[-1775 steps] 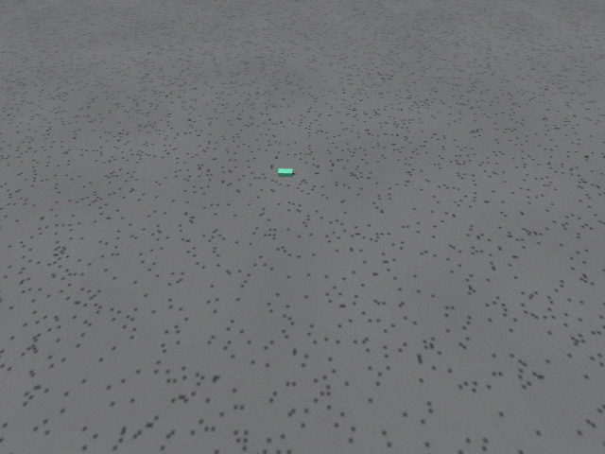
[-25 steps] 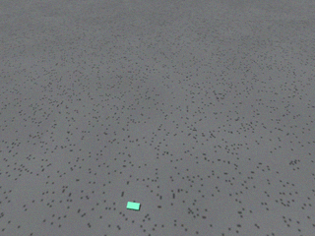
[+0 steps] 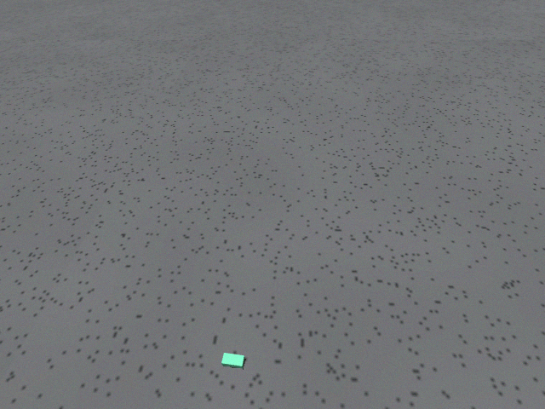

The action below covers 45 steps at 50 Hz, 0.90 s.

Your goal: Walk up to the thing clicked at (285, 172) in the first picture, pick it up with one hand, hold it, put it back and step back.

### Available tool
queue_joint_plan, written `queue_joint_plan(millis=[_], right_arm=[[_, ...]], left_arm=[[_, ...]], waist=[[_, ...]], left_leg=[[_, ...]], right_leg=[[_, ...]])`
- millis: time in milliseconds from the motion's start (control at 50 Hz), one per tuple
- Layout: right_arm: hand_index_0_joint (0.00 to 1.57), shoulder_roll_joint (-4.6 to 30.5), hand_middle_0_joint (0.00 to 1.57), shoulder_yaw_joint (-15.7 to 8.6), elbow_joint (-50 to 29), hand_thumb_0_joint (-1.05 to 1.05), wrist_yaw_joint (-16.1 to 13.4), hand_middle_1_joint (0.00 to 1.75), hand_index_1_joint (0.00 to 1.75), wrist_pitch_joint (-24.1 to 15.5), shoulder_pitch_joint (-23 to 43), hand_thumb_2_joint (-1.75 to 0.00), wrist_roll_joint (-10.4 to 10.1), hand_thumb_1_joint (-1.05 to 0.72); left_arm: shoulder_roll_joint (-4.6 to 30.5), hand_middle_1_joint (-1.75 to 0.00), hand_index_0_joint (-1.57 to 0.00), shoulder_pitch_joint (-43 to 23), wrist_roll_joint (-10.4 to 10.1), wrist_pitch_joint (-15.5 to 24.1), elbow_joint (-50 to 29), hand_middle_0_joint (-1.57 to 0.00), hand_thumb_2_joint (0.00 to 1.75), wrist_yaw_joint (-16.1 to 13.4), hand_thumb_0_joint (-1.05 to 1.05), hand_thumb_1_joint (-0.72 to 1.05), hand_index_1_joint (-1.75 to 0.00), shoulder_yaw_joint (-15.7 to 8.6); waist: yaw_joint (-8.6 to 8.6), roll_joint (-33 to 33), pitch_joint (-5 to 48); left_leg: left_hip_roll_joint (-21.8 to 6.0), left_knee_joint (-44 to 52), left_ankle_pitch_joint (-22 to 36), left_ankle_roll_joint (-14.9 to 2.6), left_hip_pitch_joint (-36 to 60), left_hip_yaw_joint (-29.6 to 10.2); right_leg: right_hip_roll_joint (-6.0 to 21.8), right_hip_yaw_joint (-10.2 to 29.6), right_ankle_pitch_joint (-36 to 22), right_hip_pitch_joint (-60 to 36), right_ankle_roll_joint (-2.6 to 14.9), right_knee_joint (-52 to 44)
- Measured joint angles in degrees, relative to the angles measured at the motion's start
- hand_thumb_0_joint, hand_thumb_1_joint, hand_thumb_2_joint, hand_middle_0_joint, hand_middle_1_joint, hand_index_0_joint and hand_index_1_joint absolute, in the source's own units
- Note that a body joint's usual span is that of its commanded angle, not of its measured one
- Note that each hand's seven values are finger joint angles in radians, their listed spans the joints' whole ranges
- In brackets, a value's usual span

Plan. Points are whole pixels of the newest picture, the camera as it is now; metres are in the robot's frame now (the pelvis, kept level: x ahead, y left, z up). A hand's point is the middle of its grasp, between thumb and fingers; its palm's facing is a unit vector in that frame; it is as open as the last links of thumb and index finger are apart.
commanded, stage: stand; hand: left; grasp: from above
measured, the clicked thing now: (233, 360) +0.44 +0.20 -0.77
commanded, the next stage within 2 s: step back in 1.50 s
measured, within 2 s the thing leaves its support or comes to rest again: neither
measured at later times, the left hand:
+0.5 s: hand out of the picture +0.08 +0.24 -0.16, palm faces +0.00 -0.94 -0.33, open 7.4 cm
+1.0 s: hand out of the picture +0.11 +0.24 -0.15, palm faces +0.00 -0.94 -0.34, open 7.4 cm
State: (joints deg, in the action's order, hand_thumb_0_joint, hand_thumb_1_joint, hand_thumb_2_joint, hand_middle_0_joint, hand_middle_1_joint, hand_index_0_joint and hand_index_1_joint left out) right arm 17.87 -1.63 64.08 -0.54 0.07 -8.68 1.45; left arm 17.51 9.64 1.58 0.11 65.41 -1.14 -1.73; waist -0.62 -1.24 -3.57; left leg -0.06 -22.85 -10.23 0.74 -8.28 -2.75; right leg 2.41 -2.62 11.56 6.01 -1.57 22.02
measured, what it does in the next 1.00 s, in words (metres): stands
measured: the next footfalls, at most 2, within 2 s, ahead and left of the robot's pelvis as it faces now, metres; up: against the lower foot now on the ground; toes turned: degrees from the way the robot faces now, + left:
left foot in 1.78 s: +0.00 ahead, +0.12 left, +0.00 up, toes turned -2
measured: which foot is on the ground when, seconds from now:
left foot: down 0.00-1.00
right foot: down 0.00-1.00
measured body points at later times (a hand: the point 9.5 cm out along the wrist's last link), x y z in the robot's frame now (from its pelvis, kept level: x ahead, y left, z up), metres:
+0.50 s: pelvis +0.02 -0.01 +0.00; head +0.03 -0.01 +0.45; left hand +0.08 +0.29 -0.13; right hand +0.08 -0.30 -0.14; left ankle +0.03 +0.13 -0.74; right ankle +0.01 -0.14 -0.74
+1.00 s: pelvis +0.03 -0.01 +0.00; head +0.04 -0.01 +0.45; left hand +0.11 +0.29 -0.13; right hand +0.11 -0.30 -0.13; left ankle +0.03 +0.13 -0.74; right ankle +0.01 -0.14 -0.74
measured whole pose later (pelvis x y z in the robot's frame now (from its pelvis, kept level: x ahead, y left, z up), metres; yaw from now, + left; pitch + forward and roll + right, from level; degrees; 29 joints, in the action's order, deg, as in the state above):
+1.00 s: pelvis +0.03 -0.01 +0.00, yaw +0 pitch -2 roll +0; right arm 19.3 -0.3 65.2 -0.5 -0.6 -5.5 1.0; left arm 18.3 5.3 0.9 0.4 65.9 -0.3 -1.6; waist -0.2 -0.9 -3.2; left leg -0.7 -19.2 -10.6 1.3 -6.4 -2.5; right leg 1.9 -2.5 12.0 4.4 -1.1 18.8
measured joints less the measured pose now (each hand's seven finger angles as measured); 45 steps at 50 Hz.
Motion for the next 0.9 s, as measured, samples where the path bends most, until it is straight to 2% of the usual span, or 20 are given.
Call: queue_joint_plan(millis=[500, 900], right_arm=[[0.2, 0.7, 0.2, 1.2, 1.1, 0.01, 0.0, 0.29, 0.3, -0.5, 1.5, -0.9, -0.2, -0.9], [0.2, 1.4, 0.2, 1.3, 1.0, 0.01, -0.1, 0.29, 0.3, -0.7, 3.2, -0.9, -0.4, -0.9]], left_arm=[[0.1, -0.3, -0.2, -3.2, -0.7, 0.3, 0.9, -0.2, 0.9, 0.6, 0.01, 0.91, -0.3, 0.2], [0.7, -0.3, -0.2, -4.6, -0.8, 0.3, 0.5, -0.2, 0.9, 0.8, 0.01, 0.91, -0.3, 0.0]], waist=[[0.49, 0.1, -0.3], [0.47, 0.3, 0.3]], left_leg=[[-0.5, 2.1, -0.3, 0.43, 0.7, 0.1], [-0.6, 3.4, -0.5, 0.53, 1.8, 0.2]], right_leg=[[-0.5, 0.1, 0.3, -0.5, 0.4, -1.9], [-0.5, 0.1, 0.5, -1.6, 0.42, -3.1]])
